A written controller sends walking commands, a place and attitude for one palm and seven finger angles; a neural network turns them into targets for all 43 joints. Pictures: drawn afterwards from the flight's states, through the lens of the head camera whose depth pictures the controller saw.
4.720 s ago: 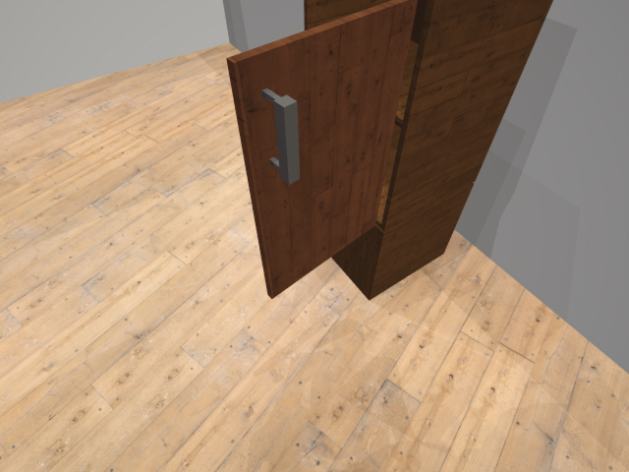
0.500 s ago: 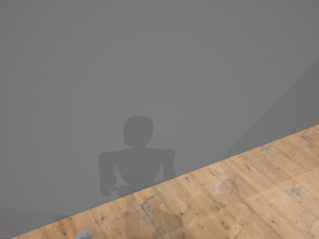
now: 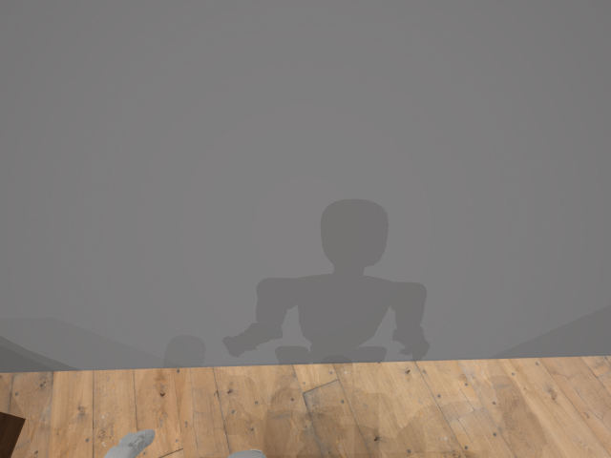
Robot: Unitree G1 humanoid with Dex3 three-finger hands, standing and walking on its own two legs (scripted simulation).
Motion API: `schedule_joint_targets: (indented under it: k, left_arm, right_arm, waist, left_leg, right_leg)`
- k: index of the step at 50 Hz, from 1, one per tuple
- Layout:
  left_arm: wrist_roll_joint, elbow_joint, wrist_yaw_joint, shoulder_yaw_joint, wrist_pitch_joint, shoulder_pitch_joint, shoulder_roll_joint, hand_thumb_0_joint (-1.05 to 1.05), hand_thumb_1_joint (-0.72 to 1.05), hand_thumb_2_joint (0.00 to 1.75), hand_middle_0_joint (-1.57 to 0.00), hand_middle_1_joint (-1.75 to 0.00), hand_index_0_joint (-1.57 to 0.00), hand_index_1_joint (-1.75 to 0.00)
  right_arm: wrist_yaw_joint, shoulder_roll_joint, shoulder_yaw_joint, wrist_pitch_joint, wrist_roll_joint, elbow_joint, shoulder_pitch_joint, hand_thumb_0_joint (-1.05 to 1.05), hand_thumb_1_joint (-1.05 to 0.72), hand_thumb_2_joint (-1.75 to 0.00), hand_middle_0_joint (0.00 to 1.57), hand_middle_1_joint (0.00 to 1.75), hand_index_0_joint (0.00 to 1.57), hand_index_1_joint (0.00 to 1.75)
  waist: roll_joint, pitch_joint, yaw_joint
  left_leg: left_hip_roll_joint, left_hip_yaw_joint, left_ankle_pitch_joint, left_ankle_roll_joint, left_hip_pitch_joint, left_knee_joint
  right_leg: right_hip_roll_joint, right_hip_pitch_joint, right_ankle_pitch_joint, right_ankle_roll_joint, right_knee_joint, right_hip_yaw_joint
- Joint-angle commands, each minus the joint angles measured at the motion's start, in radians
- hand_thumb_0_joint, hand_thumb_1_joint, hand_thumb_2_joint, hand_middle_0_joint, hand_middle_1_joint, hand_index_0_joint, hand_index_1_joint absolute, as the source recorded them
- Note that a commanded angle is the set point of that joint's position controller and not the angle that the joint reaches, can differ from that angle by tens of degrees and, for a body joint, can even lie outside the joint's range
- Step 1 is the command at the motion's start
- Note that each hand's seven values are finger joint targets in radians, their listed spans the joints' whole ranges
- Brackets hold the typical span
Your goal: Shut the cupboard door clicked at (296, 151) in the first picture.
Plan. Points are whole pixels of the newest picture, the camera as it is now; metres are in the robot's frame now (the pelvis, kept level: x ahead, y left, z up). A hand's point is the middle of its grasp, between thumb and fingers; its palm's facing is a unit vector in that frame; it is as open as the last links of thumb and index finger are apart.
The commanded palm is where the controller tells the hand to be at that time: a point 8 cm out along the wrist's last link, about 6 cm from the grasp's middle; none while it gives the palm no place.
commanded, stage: turn to face it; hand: left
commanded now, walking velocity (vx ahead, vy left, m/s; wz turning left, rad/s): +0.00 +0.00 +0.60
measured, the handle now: out of the picture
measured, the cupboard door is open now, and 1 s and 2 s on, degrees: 97 97 97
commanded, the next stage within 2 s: none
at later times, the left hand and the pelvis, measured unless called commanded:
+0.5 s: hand out of the picture +0.00 +0.20 -0.17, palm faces +0.37 -0.89 -0.26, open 7.4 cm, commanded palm none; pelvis +0.02 -0.02 +0.00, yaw +19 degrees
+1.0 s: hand out of the picture -0.02 +0.15 -0.17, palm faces +0.62 -0.76 -0.20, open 7.4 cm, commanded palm none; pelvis +0.04 -0.04 +0.00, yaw +38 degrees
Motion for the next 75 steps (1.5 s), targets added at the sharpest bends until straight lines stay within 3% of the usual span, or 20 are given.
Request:
schedule_joint_targets:
  k: [1, 6, 16, 17, 18, 19, 31, 32, 33, 34, 37, 46, 47, 49, 50, 62, 64, 65, 68, 75]
  left_arm:
    - [0.016, -0.046, 0.026, 0.044, -0.039, 0.147, 0.233, 0.00, 0.90, 0.90, -0.20, -0.30, -0.20, -0.30]
    - [0.013, -0.062, 0.032, 0.016, -0.047, 0.057, 0.117, 0.00, 0.90, 0.90, -0.20, -0.30, -0.20, -0.30]
    - [0.007, -0.013, 0.022, 0.047, -0.042, 0.115, 0.171, 0.00, 0.90, 0.90, -0.20, -0.30, -0.20, -0.30]
    - [0.001, -0.024, 0.017, 0.044, -0.039, 0.099, 0.155, 0.00, 0.90, 0.90, -0.20, -0.30, -0.20, -0.30]
    - [-0.007, -0.063, 0.008, 0.032, -0.031, 0.085, 0.089, 0.00, 0.90, 0.90, -0.20, -0.30, -0.20, -0.30]
    - [0.004, -0.109, 0.013, 0.012, -0.019, 0.002, 0.083, 0.00, 0.90, 0.90, -0.20, -0.30, -0.20, -0.30]
    - [0.000, -0.036, 0.005, 0.024, -0.016, 0.105, 0.071, 0.00, 0.90, 0.90, -0.20, -0.30, -0.20, -0.30]
    - [0.006, -0.032, 0.011, 0.035, -0.028, 0.150, 0.113, 0.00, 0.90, 0.90, -0.20, -0.30, -0.20, -0.30]
    - [0.022, -0.031, 0.023, 0.057, -0.039, 0.171, 0.213, 0.00, 0.90, 0.90, -0.20, -0.30, -0.20, -0.30]
    - [0.017, -0.047, 0.026, 0.054, -0.035, 0.155, 0.250, 0.00, 0.90, 0.90, -0.20, -0.30, -0.20, -0.30]
    - [0.012, -0.067, 0.033, 0.025, -0.037, 0.030, 0.133, 0.00, 0.90, 0.90, -0.20, -0.30, -0.20, -0.30]
    - [0.011, -0.029, 0.021, 0.047, -0.035, 0.094, 0.185, 0.00, 0.90, 0.90, -0.20, -0.30, -0.20, -0.30]
    - [0.003, -0.033, 0.018, 0.047, -0.031, 0.080, 0.175, 0.00, 0.90, 0.90, -0.20, -0.30, -0.20, -0.30]
    - [-0.005, -0.103, 0.008, 0.013, -0.020, 0.024, 0.065, 0.00, 0.90, 0.90, -0.20, -0.30, -0.20, -0.30]
    - [0.003, -0.129, 0.012, 0.015, -0.010, -0.038, 0.084, 0.00, 0.90, 0.90, -0.20, -0.30, -0.20, -0.30]
    - [-0.003, -0.034, 0.007, 0.027, -0.017, 0.113, 0.071, 0.00, 0.90, 0.90, -0.20, -0.30, -0.20, -0.30]
    - [0.022, -0.039, 0.024, 0.058, -0.036, 0.152, 0.226, 0.00, 0.90, 0.90, -0.20, -0.30, -0.20, -0.30]
    - [0.015, -0.053, 0.027, 0.050, -0.035, 0.131, 0.228, 0.00, 0.90, 0.90, -0.20, -0.30, -0.20, -0.30]
    - [0.008, -0.073, 0.029, 0.017, -0.038, -0.001, 0.118, 0.00, 0.90, 0.90, -0.20, -0.30, -0.20, -0.30]
    - [0.016, -0.020, 0.028, 0.036, -0.044, 0.137, 0.171, 0.00, 0.90, 0.90, -0.20, -0.30, -0.20, -0.30]
  right_arm:
    - [0.004, -0.107, -0.042, -0.010, 0.002, -0.124, -0.091, 0.00, -0.90, -0.90, 0.20, 0.30, 0.20, 0.30]
    - [0.018, -0.040, -0.023, 0.008, 0.008, -0.072, -0.064, 0.00, -0.90, -0.90, 0.20, 0.30, 0.20, 0.30]
    - [0.017, -0.045, -0.010, -0.014, 0.009, -0.079, -0.046, 0.00, -0.90, -0.90, 0.20, 0.30, 0.20, 0.30]
    - [0.014, -0.098, -0.024, -0.021, 0.003, -0.061, 0.020, 0.00, -0.90, -0.90, 0.20, 0.30, 0.20, 0.30]
    - [0.006, -0.214, -0.056, -0.027, -0.006, -0.055, 0.090, 0.00, -0.90, -0.90, 0.20, 0.30, 0.20, 0.30]
    - [0.001, -0.258, -0.063, -0.017, 0.000, -0.038, 0.152, 0.00, -0.90, -0.90, 0.20, 0.30, 0.20, 0.30]
    - [-0.017, -0.181, -0.054, -0.015, -0.002, -0.078, -0.064, 0.00, -0.90, -0.90, 0.20, 0.30, 0.20, 0.30]
    - [-0.013, -0.143, -0.051, -0.014, 0.006, -0.089, -0.071, 0.00, -0.90, -0.90, 0.20, 0.30, 0.20, 0.30]
    - [-0.006, -0.070, -0.041, -0.014, 0.013, -0.109, -0.053, 0.00, -0.90, -0.90, 0.20, 0.30, 0.20, 0.30]
    - [0.001, -0.085, -0.044, -0.012, 0.008, -0.122, -0.069, 0.00, -0.90, -0.90, 0.20, 0.30, 0.20, 0.30]
    - [0.009, -0.071, -0.039, 0.002, 0.003, -0.075, -0.052, 0.00, -0.90, -0.90, 0.20, 0.30, 0.20, 0.30]
    - [0.020, -0.038, -0.012, -0.015, 0.012, -0.072, -0.037, 0.00, -0.90, -0.90, 0.20, 0.30, 0.20, 0.30]
    - [0.019, -0.069, -0.021, -0.020, 0.009, -0.060, 0.016, 0.00, -0.90, -0.90, 0.20, 0.30, 0.20, 0.30]
    - [0.005, -0.255, -0.068, -0.027, -0.002, -0.043, 0.151, 0.00, -0.90, -0.90, 0.20, 0.30, 0.20, 0.30]
    - [-0.007, -0.268, -0.071, -0.024, -0.005, -0.028, 0.193, 0.00, -0.90, -0.90, 0.20, 0.30, 0.20, 0.30]
    - [-0.017, -0.169, -0.054, -0.015, -0.001, -0.080, -0.052, 0.00, -0.90, -0.90, 0.20, 0.30, 0.20, 0.30]
    - [-0.003, -0.061, -0.040, -0.013, 0.012, -0.114, -0.049, 0.00, -0.90, -0.90, 0.20, 0.30, 0.20, 0.30]
    - [0.003, -0.097, -0.045, -0.009, 0.003, -0.111, -0.049, 0.00, -0.90, -0.90, 0.20, 0.30, 0.20, 0.30]
    - [0.015, -0.073, -0.042, 0.010, 0.000, -0.061, -0.034, 0.00, -0.90, -0.90, 0.20, 0.30, 0.20, 0.30]
    - [0.024, -0.012, -0.010, -0.002, 0.013, -0.077, -0.117, 0.00, -0.90, -0.90, 0.20, 0.30, 0.20, 0.30]
  waist:
    - [-0.311, -0.101, 0.077]
    - [-0.225, -0.106, 0.006]
    - [-0.193, -0.151, 0.005]
    - [-0.080, -0.183, -0.037]
    - [0.244, -0.219, -0.076]
    - [0.231, -0.198, -0.103]
    - [0.130, -0.114, 0.040]
    - [0.018, -0.127, 0.064]
    - [-0.285, -0.128, 0.072]
    - [-0.314, -0.121, 0.083]
    - [-0.245, -0.082, 0.007]
    - [-0.202, -0.125, 0.022]
    - [-0.139, -0.148, -0.014]
    - [0.302, -0.207, -0.088]
    - [0.145, -0.191, -0.107]
    - [0.106, -0.127, 0.042]
    - [-0.328, -0.114, 0.069]
    - [-0.289, -0.109, 0.066]
    - [-0.242, -0.037, -0.015]
    - [-0.214, -0.104, 0.057]
  left_leg:
    - [-0.028, -0.012, -0.348, 0.006, -0.249, 0.518]
    - [0.016, 0.060, -0.189, -0.031, -0.198, 0.508]
    - [-0.009, 0.168, -0.015, 0.012, 0.113, -0.090]
    - [0.055, 0.102, 0.166, 0.047, 0.288, -0.175]
    - [0.339, -0.280, 0.507, 0.192, 0.451, -0.210]
    - [0.444, -0.341, 0.621, 0.291, 0.414, -0.223]
    - [0.161, -0.199, 0.186, 0.142, -0.005, -0.162]
    - [0.092, -0.159, 0.068, 0.093, -0.092, -0.065]
    - [-0.057, -0.001, -0.199, 0.010, -0.273, 0.180]
    - [-0.050, 0.005, -0.362, 0.000, -0.232, 0.435]
    - [0.022, 0.002, -0.222, -0.016, -0.233, 0.642]
    - [-0.013, 0.161, -0.064, -0.005, 0.049, -0.030]
    - [0.001, 0.138, 0.062, 0.010, 0.174, -0.151]
    - [0.412, -0.375, 0.664, 0.241, 0.412, -0.226]
    - [0.441, -0.373, 0.554, 0.293, 0.344, -0.223]
    - [0.143, -0.225, 0.141, 0.134, -0.025, -0.160]
    - [-0.090, 0.016, -0.259, -0.004, -0.274, 0.225]
    - [-0.046, -0.015, -0.330, 0.007, -0.236, 0.477]
    - [0.016, -0.004, -0.162, -0.015, -0.233, 0.656]
    - [-0.001, 0.133, -0.203, -0.021, -0.111, 0.203]
  right_leg:
    - [-0.451, 0.160, 0.133, -0.214, -0.410, 0.428]
    - [-0.268, 0.228, 0.606, -0.152, -0.262, 0.032]
    - [-0.304, 0.243, 0.692, -0.100, -0.064, -0.097]
    - [-0.277, 0.104, 0.555, -0.051, 0.077, -0.136]
    - [-0.124, -0.187, -0.075, 0.031, 0.316, -0.171]
    - [-0.082, -0.270, -0.307, 0.031, 0.470, -0.065]
    - [0.032, 0.154, 0.070, 0.013, -0.074, -0.035]
    - [-0.039, 0.262, 0.107, -0.003, -0.242, 0.035]
    - [-0.318, 0.355, 0.119, -0.102, -0.371, 0.345]
    - [-0.471, 0.228, 0.179, -0.200, -0.402, 0.407]
    - [-0.315, 0.172, 0.408, -0.181, -0.301, 0.154]
    - [-0.302, 0.238, 0.596, -0.105, -0.108, -0.067]
    - [-0.287, 0.157, 0.519, -0.065, -0.019, -0.099]
    - [-0.083, -0.247, -0.317, 0.047, 0.405, -0.112]
    - [-0.079, -0.268, -0.285, 0.031, 0.519, -0.013]
    - [0.028, 0.192, 0.090, 0.005, -0.130, -0.020]
    - [-0.371, 0.327, 0.073, -0.144, -0.408, 0.391]
    - [-0.458, 0.190, 0.056, -0.220, -0.421, 0.405]
    - [-0.290, 0.118, 0.285, -0.161, -0.344, 0.122]
    - [-0.313, 0.323, 0.707, -0.156, -0.212, -0.025]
